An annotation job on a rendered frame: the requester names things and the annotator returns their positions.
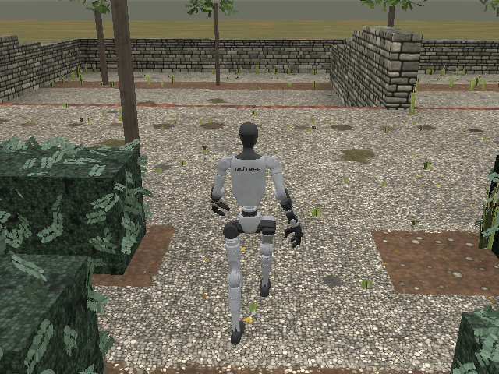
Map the robot right hand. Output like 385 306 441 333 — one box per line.
284 225 303 248

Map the left robot thigh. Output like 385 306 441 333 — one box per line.
223 220 242 288

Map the robot right upper arm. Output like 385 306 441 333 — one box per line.
264 156 287 200

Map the right robot forearm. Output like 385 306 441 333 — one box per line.
280 187 299 228

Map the right robot shin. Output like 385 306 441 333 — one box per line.
261 244 273 287

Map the left robot forearm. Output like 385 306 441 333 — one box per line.
211 186 221 207

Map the robot left upper arm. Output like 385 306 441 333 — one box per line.
212 156 233 197

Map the robot left hand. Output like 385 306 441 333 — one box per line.
212 201 230 216

